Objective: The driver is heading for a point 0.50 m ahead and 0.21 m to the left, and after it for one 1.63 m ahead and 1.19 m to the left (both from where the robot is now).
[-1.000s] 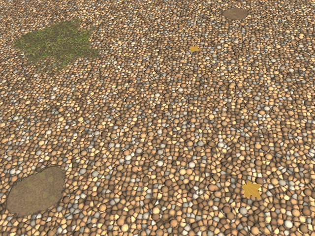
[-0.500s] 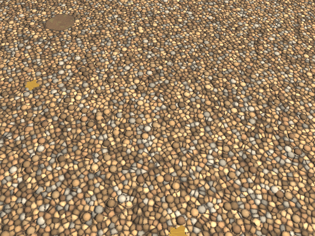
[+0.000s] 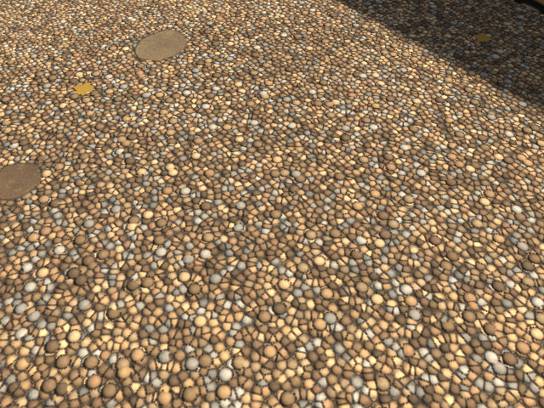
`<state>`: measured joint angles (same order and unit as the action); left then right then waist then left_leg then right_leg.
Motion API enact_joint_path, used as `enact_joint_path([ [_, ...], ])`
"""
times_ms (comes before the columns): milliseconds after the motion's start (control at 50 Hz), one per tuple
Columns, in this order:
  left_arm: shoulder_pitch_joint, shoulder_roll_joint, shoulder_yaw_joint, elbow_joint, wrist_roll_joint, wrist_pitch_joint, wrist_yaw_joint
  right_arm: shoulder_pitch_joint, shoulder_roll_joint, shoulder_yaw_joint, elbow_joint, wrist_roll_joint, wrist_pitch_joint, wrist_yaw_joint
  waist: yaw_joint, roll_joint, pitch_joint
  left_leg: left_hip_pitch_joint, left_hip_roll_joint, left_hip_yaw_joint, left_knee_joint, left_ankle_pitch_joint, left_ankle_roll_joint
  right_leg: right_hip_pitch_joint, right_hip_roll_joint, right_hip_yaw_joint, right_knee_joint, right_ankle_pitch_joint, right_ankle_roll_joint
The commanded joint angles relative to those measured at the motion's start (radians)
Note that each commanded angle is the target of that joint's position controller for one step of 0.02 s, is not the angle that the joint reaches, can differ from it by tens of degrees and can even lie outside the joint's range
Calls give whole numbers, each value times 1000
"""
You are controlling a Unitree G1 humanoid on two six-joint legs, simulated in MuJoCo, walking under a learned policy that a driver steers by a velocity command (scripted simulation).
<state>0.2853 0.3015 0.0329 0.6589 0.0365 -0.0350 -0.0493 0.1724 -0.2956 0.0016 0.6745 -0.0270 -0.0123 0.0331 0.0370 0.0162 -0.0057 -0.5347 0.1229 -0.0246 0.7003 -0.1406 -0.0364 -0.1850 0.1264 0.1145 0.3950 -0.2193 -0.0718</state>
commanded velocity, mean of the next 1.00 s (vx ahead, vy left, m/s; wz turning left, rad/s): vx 0.94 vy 0.00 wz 0.72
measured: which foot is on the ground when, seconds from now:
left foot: up 0.00-0.10, down 0.12-0.56, up 0.58-0.96, down 0.98-1.00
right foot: down 0.00-0.10, up 0.12-0.54, down 0.56-0.96, up 0.98-1.00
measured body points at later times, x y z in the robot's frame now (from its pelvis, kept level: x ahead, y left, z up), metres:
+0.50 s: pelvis +0.35 +0.16 -0.02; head +0.40 +0.20 +0.43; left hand +0.56 +0.43 -0.08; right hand +0.34 -0.14 -0.12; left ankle +0.12 +0.14 -0.74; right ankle +0.58 +0.10 -0.71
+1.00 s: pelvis +0.75 +0.43 -0.04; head +0.77 +0.46 +0.41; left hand +0.50 +0.55 -0.17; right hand +1.09 +0.47 -0.10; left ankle +0.81 +0.57 -0.75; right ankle +0.62 +0.14 -0.70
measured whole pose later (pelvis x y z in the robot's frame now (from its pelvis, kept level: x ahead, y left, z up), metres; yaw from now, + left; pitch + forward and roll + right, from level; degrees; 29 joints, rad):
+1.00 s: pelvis +0.75 +0.43 -0.04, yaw +47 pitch +2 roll -1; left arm 0.53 0.28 0.02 0.93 0.04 -0.08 0.00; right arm -0.03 -0.30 0.00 0.65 -0.05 -0.04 0.07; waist 0.07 0.02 0.04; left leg -0.58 -0.06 0.08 0.65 -0.10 0.17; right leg 0.22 -0.08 -0.25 0.57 -0.43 0.02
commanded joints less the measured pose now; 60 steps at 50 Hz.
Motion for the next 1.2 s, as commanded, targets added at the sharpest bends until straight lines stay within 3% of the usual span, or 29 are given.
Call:
enact_joint_path([
  [20,0,192,58,-47,4,-21,-1,-75,-125,-37,-79,16,-11,14,25,-129,17,115,-38,61,-40,-27,37,-96,-296,174,-243,-368,-115],
  [60,-28,191,60,-39,7,-28,13,-26,-128,-44,-70,14,-14,23,-14,-119,45,144,-50,70,-72,-106,85,-59,-335,133,-228,-382,-98],
  [100,-73,153,49,-37,18,-30,28,180,-141,-59,7,4,-19,19,-118,-27,34,330,-101,87,-149,-209,129,-106,-281,0,1,-237,-66],
  [120,-116,94,29,-61,32,-35,34,405,-211,-83,77,-9,-31,8,-210,195,-1,501,-15,-138,-282,-412,156,-242,-188,-138,437,-3,-31],
  [140,-103,37,7,-138,17,-53,30,413,-332,-111,67,1,-33,7,-159,460,19,660,142,-716,-554,-654,240,-620,-28,-162,675,-239,29],
  [160,-94,70,6,-127,29,-61,33,324,-265,-104,34,6,-26,13,-113,277,31,698,185,-869,-594,-732,286,-763,-65,-45,797,-203,31],
  [180,-127,113,13,-110,31,-69,29,282,-221,-100,15,4,-26,10,-109,104,34,666,163,-739,-536,-615,285,-749,-127,-29,809,-95,34],
  [220,-164,116,11,-100,39,-67,21,309,-188,-94,37,15,-33,-2,-104,-5,33,584,71,-525,-509,-391,252,-656,-179,-41,721,-25,57],
  [300,-209,83,-14,-110,38,-23,8,370,-154,-87,86,32,-48,-17,-94,52,61,535,-21,-399,-526,-32,248,-633,-165,-101,634,17,97],
  [440,-510,40,-60,-211,11,-40,4,462,-150,-95,168,31,-43,-39,-177,82,74,543,-61,-383,-487,546,245,-553,-82,-181,293,173,99],
  [480,-467,55,-58,-212,2,-45,16,400,-165,-99,171,33,-48,-44,-127,92,43,513,-58,-371,-440,751,214,-363,-54,-174,186,200,65],
  [520,-195,138,-22,-140,-8,-48,47,326,-217,-110,159,34,-65,-38,13,89,-125,389,-77,-364,-181,957,164,103,-27,-143,176,148,33],
  [540,51,182,8,-71,-17,-51,69,244,-247,-119,140,29,-81,-32,146,83,-219,277,-110,-356,42,856,154,368,-99,-81,172,95,16],
  [560,260,256,42,-27,8,-51,95,216,-150,-97,114,18,-98,-29,201,-52,-347,162,-172,-282,354,373,160,581,-319,127,159,-282,-11],
  [580,205,291,49,-39,33,-48,94,310,-35,-63,65,64,-87,-30,82,-346,-483,-73,-278,-176,655,-348,138,726,-604,689,-23,-531,-106],
  [600,92,228,54,-52,20,-36,90,278,-122,-66,83,40,-65,-33,67,-230,-357,-183,-190,-133,704,-240,150,581,-560,746,-93,-654,-136],
  [640,19,88,26,-26,18,-40,83,159,-127,-73,87,3,-40,-13,39,-30,-78,-194,-104,-88,651,-142,144,286,-488,452,-123,-406,-120],
  [720,67,37,14,75,-10,-84,61,31,-36,-49,7,-12,12,27,-28,-86,87,-233,-2,-71,579,-155,125,69,-441,122,-233,-112,-70],
  [800,16,55,16,101,-12,-107,47,-100,-23,-25,-93,-7,16,55,-81,-116,126,-215,7,-22,412,63,119,-29,-362,-199,-293,214,-15],
  [860,80,91,23,141,-14,-116,42,-214,-24,-8,-107,-11,-1,74,-47,-25,169,-8,-81,120,110,224,155,-73,-307,-335,-385,399,-7],
  [920,143,199,39,168,-11,-100,49,-166,-63,-14,-71,-17,-18,59,-87,-80,106,108,-193,181,20,127,204,150,-358,-353,-228,1080,-18],
  [960,129,253,47,171,-3,-61,65,97,-135,-48,16,-23,-24,33,-224,-134,-67,411,-254,154,-19,-20,241,182,-383,-347,158,1250,-24],
  [980,108,252,44,165,-4,-50,70,289,-185,-75,76,-31,-20,14,-317,-118,-148,651,-240,103,-108,-21,262,72,-356,-361,471,1124,-16],
  [1000,165,134,23,147,15,-49,58,293,-273,-103,94,-32,-12,-9,-217,56,-200,847,-32,-154,-63,-171,259,-180,-249,-322,877,91,4],
  [1020,253,83,5,76,-38,-58,47,243,-352,-121,46,-30,-6,-16,-125,245,-400,1063,235,-743,-236,-217,408,-498,-124,-173,1217,-312,35],
  [1040,68,158,19,48,-34,-70,54,257,-300,-123,48,-12,-8,-20,-193,23,-346,994,170,-710,-339,-192,367,-577,-165,-54,1204,-168,16],
  [1080,24,103,1,52,-28,-75,51,196,-217,-106,101,-9,-33,-30,-98,-68,-56,667,114,-477,-392,-25,327,-570,-235,-70,1032,-86,17],
  [1140,67,55,-8,74,8,-24,31,151,-108,-70,118,4,-66,-33,1,-36,11,387,34,-312,-477,5,312,-417,-285,-58,867,-124,42],
  [1200,-116,24,-21,3,12,-13,14,192,-110,-70,149,19,-92,-22,-21,13,129,307,-18,-196,-597,75,310,-498,-303,-120,651,-2,63],
])
Keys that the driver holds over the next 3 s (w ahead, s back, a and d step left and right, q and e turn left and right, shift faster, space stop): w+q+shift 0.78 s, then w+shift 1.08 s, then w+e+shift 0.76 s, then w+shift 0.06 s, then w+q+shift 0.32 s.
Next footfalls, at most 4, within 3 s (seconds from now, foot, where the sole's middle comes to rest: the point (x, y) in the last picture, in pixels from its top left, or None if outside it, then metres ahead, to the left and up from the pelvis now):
0.12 left None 0.16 0.15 -0.78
0.56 right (233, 362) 0.63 0.15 -0.78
0.98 left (83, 288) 0.83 0.60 -0.78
1.42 right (53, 176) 1.27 0.82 -0.78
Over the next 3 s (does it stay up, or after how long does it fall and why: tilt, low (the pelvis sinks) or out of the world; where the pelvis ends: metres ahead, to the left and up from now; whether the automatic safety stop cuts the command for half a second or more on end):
stays up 2.22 1.69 -0.20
